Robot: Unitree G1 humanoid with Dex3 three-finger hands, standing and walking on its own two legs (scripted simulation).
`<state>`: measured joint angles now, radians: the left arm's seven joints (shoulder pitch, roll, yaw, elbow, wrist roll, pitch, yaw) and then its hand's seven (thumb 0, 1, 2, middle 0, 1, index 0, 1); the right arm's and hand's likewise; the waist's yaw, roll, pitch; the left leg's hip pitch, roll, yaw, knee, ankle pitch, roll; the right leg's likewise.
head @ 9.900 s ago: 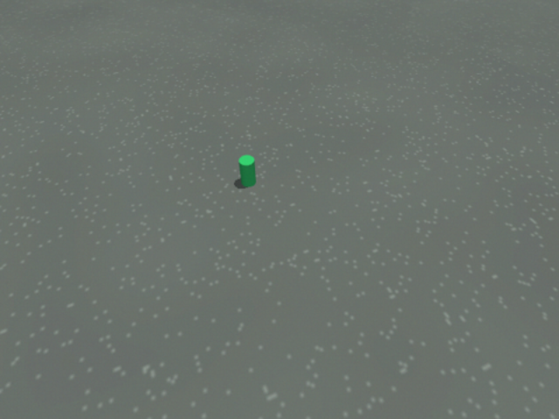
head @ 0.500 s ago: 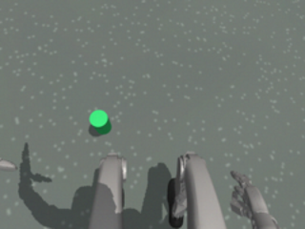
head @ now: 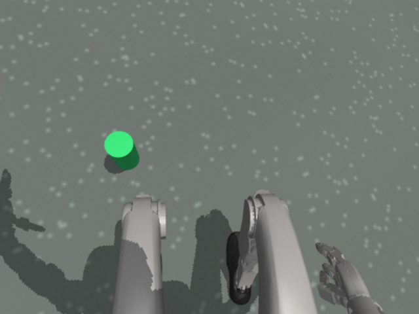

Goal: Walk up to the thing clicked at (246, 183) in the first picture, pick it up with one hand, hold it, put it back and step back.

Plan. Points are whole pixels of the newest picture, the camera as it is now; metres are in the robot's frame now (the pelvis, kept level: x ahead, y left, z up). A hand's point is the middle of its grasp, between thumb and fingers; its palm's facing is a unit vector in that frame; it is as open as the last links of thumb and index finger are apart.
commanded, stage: go down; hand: left
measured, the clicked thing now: (123, 152) +0.48 +0.22 -0.35
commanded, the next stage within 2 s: approach in 0.72 s
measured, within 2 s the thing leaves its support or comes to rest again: neither
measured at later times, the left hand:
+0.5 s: hand out of the picture +0.38 +0.41 -0.03, palm faces +0.21 -0.97 -0.08, open 17.6 cm
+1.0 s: hand out of the picture +0.39 +0.41 -0.06, palm faces +0.21 -0.98 -0.04, open 17.7 cm
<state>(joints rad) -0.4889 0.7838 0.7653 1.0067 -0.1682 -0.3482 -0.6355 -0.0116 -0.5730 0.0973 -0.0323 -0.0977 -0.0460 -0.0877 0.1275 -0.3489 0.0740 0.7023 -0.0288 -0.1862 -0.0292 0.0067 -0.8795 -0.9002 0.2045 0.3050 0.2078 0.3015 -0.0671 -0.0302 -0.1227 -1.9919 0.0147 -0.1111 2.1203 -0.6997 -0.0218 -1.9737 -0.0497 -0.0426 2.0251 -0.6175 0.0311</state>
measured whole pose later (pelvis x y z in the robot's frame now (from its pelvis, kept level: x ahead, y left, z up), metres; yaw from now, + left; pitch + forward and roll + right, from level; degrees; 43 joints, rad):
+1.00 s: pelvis -0.01 +0.01 -0.05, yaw -1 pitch +31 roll -7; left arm -0.62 0.86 0.80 1.14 -0.21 -0.43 -0.69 -0.01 -0.61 0.03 -0.05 -0.09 -0.06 -0.08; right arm 0.12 -0.37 0.11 0.70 -0.05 -0.16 0.01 0.00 -0.90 -0.90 0.20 0.30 0.21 0.30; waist -0.10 -0.04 -0.09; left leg -2.14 0.00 -0.12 2.29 -0.70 -0.01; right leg -2.11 -0.05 -0.03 2.18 -0.62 0.04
